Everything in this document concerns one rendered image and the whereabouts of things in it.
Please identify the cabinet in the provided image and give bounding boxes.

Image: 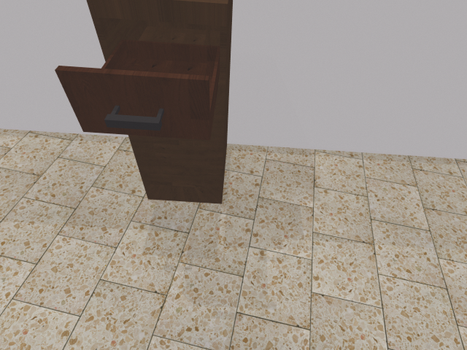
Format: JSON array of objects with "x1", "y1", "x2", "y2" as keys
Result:
[{"x1": 87, "y1": 0, "x2": 233, "y2": 204}]

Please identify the drawer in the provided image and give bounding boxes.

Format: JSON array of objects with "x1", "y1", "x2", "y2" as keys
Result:
[{"x1": 55, "y1": 39, "x2": 220, "y2": 140}]

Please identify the handle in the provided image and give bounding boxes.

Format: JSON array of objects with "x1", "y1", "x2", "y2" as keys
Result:
[{"x1": 104, "y1": 105, "x2": 164, "y2": 131}]

